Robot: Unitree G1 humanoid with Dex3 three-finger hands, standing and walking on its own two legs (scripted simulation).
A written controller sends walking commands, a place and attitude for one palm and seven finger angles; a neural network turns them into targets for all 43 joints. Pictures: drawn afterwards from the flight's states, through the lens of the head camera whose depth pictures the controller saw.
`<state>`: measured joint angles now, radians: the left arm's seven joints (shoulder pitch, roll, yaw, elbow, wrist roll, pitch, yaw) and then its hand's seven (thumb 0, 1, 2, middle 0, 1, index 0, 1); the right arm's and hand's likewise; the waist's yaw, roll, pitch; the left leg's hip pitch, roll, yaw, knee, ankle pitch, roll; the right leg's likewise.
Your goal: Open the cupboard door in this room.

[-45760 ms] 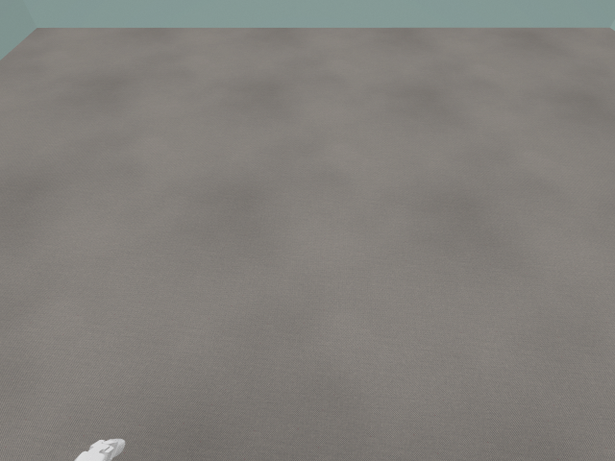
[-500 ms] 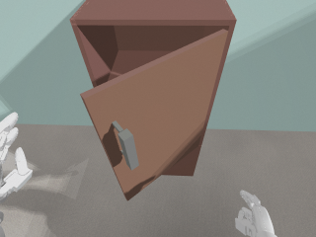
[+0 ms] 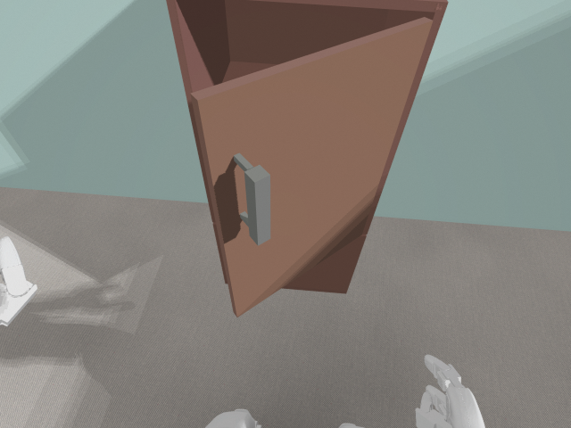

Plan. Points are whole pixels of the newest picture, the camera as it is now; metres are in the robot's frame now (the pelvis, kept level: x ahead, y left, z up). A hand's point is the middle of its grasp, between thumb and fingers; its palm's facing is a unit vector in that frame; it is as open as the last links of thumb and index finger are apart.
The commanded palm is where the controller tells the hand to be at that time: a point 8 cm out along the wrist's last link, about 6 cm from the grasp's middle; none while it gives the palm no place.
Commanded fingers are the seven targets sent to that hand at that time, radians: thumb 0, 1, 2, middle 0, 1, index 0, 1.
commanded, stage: step back with the hand held close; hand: left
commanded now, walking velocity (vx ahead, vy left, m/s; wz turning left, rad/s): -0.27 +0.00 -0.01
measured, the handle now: (250, 199) +0.41 +0.09 +0.09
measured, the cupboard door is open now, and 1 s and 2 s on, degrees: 41 41 41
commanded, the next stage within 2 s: stop stepping back and stand still in 0.38 s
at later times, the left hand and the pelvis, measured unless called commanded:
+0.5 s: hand out of the picture +0.11 +0.24 +0.19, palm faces +0.37 -0.83 -0.42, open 7.5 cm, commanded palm +0.06 +0.28 +0.20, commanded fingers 0.00 0.90 0.90 -0.20 -0.30 -0.20 -0.30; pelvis -0.10 -0.01 +0.01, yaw -4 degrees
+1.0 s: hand out of the picture +0.01 +0.25 +0.19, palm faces +0.42 -0.79 -0.45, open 7.4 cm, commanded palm -0.03 +0.28 +0.20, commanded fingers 0.00 0.90 0.90 -0.20 -0.30 -0.20 -0.30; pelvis -0.19 -0.01 +0.03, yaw -3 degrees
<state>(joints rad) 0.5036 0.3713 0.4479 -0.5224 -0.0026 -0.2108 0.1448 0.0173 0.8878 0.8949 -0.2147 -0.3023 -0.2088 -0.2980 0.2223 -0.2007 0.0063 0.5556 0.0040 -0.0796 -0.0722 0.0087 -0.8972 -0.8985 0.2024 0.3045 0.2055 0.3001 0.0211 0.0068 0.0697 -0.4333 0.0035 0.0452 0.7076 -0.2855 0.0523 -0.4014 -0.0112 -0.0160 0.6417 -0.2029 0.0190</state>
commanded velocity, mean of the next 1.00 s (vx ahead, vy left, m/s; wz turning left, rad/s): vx -0.06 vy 0.02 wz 0.00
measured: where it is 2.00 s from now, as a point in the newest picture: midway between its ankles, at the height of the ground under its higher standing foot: outside the picture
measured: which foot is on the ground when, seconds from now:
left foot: down 0.00-0.44, up 0.46-0.58, down 0.60-0.86, up 0.88-1.00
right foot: down 0.00-0.16, up 0.18-0.42, down 0.44-1.00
